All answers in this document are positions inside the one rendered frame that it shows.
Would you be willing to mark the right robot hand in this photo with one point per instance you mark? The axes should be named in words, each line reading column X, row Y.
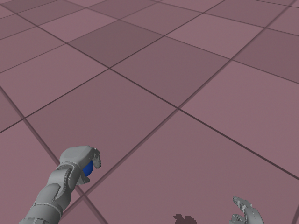
column 252, row 216

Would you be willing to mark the ball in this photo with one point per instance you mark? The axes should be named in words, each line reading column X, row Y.
column 88, row 169

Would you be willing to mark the left robot hand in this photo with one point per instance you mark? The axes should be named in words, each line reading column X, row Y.
column 81, row 156

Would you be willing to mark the left robot arm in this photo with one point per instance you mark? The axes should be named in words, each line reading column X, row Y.
column 55, row 197

